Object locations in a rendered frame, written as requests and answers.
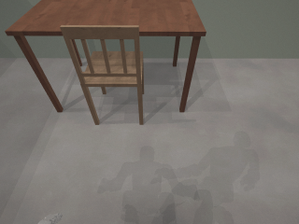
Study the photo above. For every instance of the table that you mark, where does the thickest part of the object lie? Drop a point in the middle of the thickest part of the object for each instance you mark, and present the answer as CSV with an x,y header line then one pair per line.
x,y
153,17

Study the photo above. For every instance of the left robot hand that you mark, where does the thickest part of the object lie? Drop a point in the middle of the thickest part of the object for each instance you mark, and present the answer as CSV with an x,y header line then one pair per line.
x,y
51,219

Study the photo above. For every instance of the chair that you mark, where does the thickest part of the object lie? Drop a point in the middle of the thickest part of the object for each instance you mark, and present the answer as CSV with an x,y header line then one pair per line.
x,y
107,68

